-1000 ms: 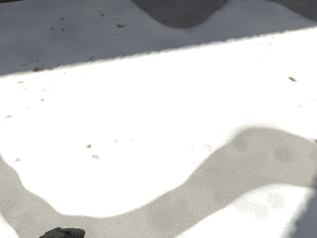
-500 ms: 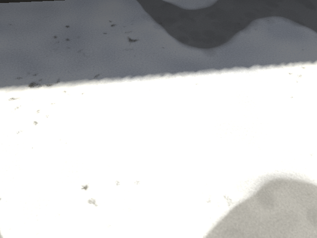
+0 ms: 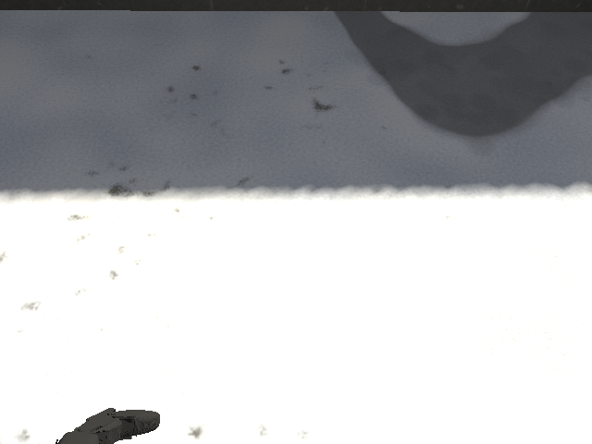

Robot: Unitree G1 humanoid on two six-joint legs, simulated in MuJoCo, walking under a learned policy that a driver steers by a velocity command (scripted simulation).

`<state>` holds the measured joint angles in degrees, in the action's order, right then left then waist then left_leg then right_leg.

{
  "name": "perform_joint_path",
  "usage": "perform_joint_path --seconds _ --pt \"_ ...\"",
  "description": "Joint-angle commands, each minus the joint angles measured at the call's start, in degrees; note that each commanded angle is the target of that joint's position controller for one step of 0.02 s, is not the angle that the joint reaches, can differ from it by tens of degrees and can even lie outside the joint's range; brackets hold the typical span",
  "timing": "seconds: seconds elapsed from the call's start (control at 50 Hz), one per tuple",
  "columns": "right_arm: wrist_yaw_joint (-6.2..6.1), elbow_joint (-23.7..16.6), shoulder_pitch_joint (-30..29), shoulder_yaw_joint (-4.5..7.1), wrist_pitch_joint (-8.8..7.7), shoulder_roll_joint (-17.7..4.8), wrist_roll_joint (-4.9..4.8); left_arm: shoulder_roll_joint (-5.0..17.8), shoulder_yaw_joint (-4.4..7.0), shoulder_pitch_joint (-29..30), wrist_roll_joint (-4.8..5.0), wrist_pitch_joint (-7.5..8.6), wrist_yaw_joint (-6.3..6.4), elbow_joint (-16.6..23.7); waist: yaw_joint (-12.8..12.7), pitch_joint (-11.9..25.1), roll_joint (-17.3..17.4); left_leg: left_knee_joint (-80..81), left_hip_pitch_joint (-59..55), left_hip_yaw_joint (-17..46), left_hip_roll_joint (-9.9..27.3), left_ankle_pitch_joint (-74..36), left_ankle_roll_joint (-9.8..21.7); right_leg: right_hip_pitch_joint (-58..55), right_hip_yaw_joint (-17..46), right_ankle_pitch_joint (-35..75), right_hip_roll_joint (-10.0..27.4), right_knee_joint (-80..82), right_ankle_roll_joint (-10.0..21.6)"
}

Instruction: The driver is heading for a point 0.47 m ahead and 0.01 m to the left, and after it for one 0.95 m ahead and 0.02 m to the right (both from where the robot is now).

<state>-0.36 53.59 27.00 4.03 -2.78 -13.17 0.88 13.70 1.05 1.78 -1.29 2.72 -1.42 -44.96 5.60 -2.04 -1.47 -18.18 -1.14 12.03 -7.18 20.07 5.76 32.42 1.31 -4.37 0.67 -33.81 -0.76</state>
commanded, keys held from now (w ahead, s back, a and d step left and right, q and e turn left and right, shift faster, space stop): w+q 0.28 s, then w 0.22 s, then w+e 0.50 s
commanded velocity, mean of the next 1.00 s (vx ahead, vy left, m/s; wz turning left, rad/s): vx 0.50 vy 0.00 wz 0.12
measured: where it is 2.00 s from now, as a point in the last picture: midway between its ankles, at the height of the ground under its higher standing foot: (256, 265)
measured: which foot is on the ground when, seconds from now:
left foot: down 0.00-0.06, up 0.08-0.54, down 0.56-1.00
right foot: up 0.00-0.04, down 0.06-0.56, up 0.58-1.00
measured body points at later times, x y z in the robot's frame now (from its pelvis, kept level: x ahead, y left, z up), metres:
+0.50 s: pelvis +0.25 +0.01 +0.00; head +0.28 +0.02 +0.45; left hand +0.14 +0.24 -0.13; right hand +0.51 -0.15 -0.10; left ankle +0.35 +0.15 -0.71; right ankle +0.16 -0.12 -0.74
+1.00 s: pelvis +0.49 +0.09 +0.00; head +0.51 +0.09 +0.45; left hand +0.61 +0.34 -0.12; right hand +0.49 -0.17 -0.14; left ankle +0.36 +0.14 -0.74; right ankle +0.65 -0.02 -0.69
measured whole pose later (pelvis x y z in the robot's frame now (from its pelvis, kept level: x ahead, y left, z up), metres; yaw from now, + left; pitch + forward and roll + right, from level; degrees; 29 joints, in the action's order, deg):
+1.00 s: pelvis +0.49 +0.09 +0.00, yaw +3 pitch +0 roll +1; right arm -1.2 54.1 23.2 1.9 -5.3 -12.3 1.1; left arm 13.1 2.7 -7.9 -1.9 -0.1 -3.3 -47.6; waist 1.9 -2.5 -1.6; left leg -12.0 -5.2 -15.1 -2.4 18.1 2.6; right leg 35.9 -4.5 -1.5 4.1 -42.1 3.9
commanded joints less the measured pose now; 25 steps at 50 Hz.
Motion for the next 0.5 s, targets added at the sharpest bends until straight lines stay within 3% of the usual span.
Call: perform_joint_path --seconds 0.02,0.04,0.06,0.08,0.1,0.12,0.14,0.16,0.2,0.28,0.36,0.4,0.46,0.5 --pt "-0.37 -4.1 -2.9 2.17 -0.88 -10.4 0.25 7.4 1.82 -5.8 0.33 1.89 0.76 2.1 -6.5 2.4 6.7 -7.6 5.6 10.0 13.2 -43.0 2.9 -15.7 -1.1 -3.6 -3.3 5.5 2.3" --pt "0.15 -4.4 -4.2 2.10 -1.41 -10.3 -0.30 9.0 2.49 -13.3 -0.01 2.73 1.46 0.4 -10.5 6.6 3.7 -17.8 8.7 7.3 9.7 -42.6 1.6 -26.7 0.4 -1.9 -1.3 8.6 3.9" --pt "0.65 -6.4 -3.7 1.21 -2.01 -7.1 -0.98 13.2 3.42 -22.4 -1.29 3.13 2.57 0.1 -13.4 15.6 -2.5 -33.1 15.3 3.1 6.4 -28.4 0.6 -40.0 12.6 -13.5 11.2 9.7 6.5" --pt "0.44 -7.6 4.4 0.45 -1.63 -2.4 -3.05 18.0 4.54 -21.9 -2.22 2.29 2.87 1.1 -8.5 21.8 -16.4 -48.4 32.1 -3.7 -2.4 12.3 -1.0 -51.9 39.0 -14.8 26.1 15.6 13.7" --pt "-0.21 -5.9 3.6 1.00 -0.54 -8.0 -0.78 13.4 4.23 -18.2 -1.16 1.39 2.58 1.5 -7.1 16.4 -8.0 -54.1 37.4 -4.7 3.3 9.7 -0.1 -45.2 42.2 -22.8 24.9 17.0 13.9" --pt "0.23 -5.9 -1.1 1.27 -0.26 -8.5 0.00 8.2 3.02 -14.6 -0.57 1.32 2.44 2.5 -6.9 8.2 -1.8 -53.4 37.0 -5.1 5.6 3.4 -0.3 -36.6 32.2 -21.8 21.6 18.6 12.2" --pt "0.72 -6.4 -4.0 1.13 -0.11 -7.5 -0.02 5.8 2.32 -12.3 -0.73 1.46 2.13 2.3 -6.2 4.0 0.1 -51.1 35.7 -5.7 7.4 -0.4 -0.8 -31.0 23.3 -14.1 18.3 20.3 10.8" --pt "1.23 -6.8 -5.4 1.19 0.37 -7.1 0.58 5.1 2.03 -12.9 -0.72 1.70 2.19 1.7 -5.9 2.2 -2.1 -49.4 34.7 -6.2 8.7 -1.7 -1.2 -28.2 17.3 -7.7 15.9 21.2 9.7" --pt "2.21 -7.1 -5.2 1.10 1.71 -6.2 0.99 5.1 2.01 -15.2 -0.18 2.61 2.00 0.0 -5.0 1.8 -5.0 -48.5 33.1 -7.1 9.3 -2.9 -2.0 -26.1 10.2 1.6 13.6 22.1 8.7" --pt "3.32 -10.1 -11.9 0.45 2.58 -4.9 0.99 5.9 2.58 -18.9 0.42 3.85 1.75 -1.4 -5.2 1.2 -3.9 -46.3 39.8 -8.7 10.7 -7.0 -2.7 -28.3 2.7 11.1 14.3 23.9 9.7" --pt "3.94 -12.7 -19.5 -0.81 2.00 -3.4 0.93 5.7 2.46 -21.5 -0.07 3.88 1.24 -3.2 -6.4 -0.6 -3.3 -33.4 39.3 -10.1 10.2 -14.7 -3.5 -27.5 -3.4 12.8 11.9 25.5 9.6" --pt "4.11 -13.8 -23.4 -1.61 1.64 -2.6 0.97 6.4 2.51 -22.5 0.20 3.87 1.12 -4.0 -7.2 -1.5 -3.6 -25.2 35.2 -12.8 9.6 -17.5 -3.2 -26.5 -5.8 13.7 11.4 25.9 9.1" --pt "4.06 -15.2 -27.3 -2.00 1.42 -3.4 1.27 7.9 2.64 -26.0 0.33 3.22 1.31 -6.0 -8.1 -2.3 -3.7 -18.5 32.3 -15.5 8.9 -14.9 -1.7 -30.4 -6.3 16.6 13.5 24.9 9.1" --pt "3.62 -15.4 -27.3 -1.87 1.08 -4.3 1.67 8.8 2.71 -27.5 0.31 2.44 1.55 -7.3 -7.4 -1.9 -4.0 -15.4 29.8 -16.7 7.5 -10.4 0.0 -34.1 -6.6 25.3 14.6 21.1 8.9"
